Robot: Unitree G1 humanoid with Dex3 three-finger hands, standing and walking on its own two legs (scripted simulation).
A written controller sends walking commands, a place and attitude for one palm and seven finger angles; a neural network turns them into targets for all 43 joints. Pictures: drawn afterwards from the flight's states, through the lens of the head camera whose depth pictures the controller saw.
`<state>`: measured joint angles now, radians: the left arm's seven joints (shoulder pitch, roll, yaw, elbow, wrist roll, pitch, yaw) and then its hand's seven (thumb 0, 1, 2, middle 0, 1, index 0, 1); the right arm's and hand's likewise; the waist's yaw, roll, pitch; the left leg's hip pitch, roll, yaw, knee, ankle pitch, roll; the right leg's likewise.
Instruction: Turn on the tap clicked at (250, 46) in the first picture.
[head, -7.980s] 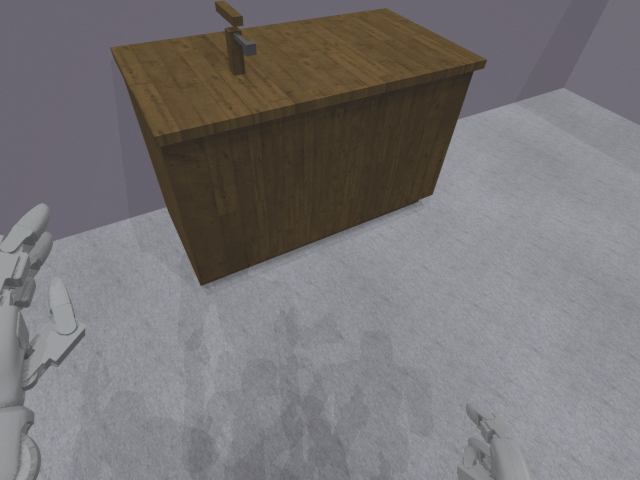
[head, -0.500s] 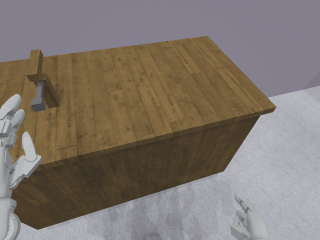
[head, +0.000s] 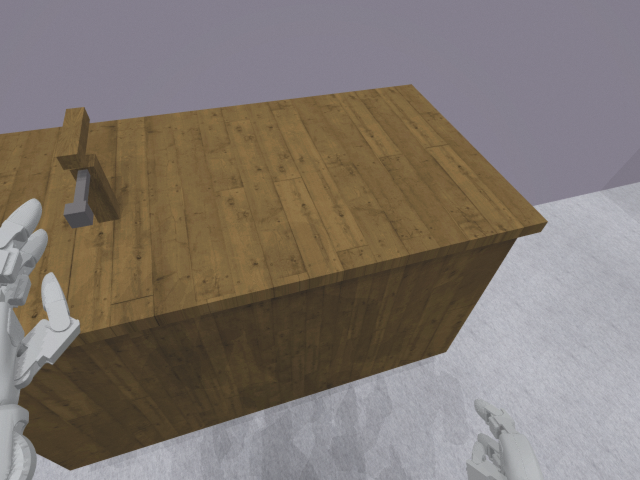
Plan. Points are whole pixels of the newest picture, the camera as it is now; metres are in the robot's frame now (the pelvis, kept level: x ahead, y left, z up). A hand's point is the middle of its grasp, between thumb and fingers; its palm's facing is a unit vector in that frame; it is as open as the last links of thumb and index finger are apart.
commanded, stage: shuffle to correct the standing spot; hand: left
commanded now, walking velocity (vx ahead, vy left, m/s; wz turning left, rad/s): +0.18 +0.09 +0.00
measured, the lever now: (79, 214) +0.44 +0.39 +0.06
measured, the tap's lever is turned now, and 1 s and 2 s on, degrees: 0 0 0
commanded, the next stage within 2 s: come to a stop and stand still in 0.44 s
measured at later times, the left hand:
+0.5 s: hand (92, 263) +0.28 +0.26 +0.16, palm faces +0.41 -0.83 -0.38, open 7.4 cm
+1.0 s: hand (64, 217) +0.33 +0.31 +0.17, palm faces +0.46 -0.81 -0.37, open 7.4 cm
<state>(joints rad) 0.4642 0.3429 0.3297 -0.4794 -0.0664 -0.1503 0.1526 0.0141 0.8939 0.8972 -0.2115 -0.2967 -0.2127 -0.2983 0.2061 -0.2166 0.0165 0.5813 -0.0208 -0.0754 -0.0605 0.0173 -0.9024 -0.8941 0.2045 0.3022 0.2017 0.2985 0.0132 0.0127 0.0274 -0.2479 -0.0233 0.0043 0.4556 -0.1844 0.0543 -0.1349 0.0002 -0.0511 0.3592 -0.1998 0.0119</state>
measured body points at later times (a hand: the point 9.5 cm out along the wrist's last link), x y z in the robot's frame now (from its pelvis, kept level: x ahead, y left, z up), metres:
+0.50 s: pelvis +0.07 +0.02 -0.02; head +0.10 +0.03 +0.43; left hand +0.25 +0.30 +0.18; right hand +0.24 -0.21 -0.11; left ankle +0.09 +0.11 -0.70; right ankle +0.00 -0.13 -0.74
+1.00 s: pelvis +0.13 +0.06 -0.01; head +0.14 +0.05 +0.44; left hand +0.30 +0.35 +0.19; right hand +0.32 -0.14 -0.09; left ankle +0.18 +0.15 -0.74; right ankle +0.16 -0.05 -0.74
